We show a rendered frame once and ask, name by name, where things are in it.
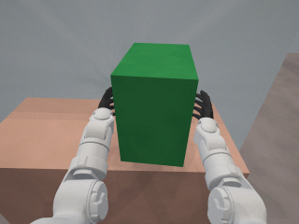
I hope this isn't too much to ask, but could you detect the robot right upper arm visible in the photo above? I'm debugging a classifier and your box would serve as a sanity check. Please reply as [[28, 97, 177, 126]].
[[207, 186, 267, 224]]

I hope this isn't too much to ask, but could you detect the left robot hand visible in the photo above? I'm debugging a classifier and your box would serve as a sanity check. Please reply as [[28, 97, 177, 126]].
[[98, 87, 116, 116]]

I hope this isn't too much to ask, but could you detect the right robot hand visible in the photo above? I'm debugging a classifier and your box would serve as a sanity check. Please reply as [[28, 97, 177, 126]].
[[192, 91, 214, 120]]

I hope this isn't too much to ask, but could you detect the pedestal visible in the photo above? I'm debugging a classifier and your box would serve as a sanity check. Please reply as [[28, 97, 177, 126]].
[[0, 97, 250, 224]]

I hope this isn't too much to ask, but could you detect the right robot forearm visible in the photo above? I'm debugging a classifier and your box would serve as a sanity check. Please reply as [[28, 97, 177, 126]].
[[193, 118, 267, 220]]

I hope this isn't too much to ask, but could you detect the left robot forearm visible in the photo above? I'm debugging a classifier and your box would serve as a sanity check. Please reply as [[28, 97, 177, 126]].
[[52, 107, 115, 214]]

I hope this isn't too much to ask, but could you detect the carton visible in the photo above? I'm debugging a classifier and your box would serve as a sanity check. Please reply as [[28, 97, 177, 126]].
[[110, 42, 199, 167]]

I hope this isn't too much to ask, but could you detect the robot left upper arm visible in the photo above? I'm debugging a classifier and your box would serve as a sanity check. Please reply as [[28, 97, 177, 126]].
[[30, 179, 108, 224]]

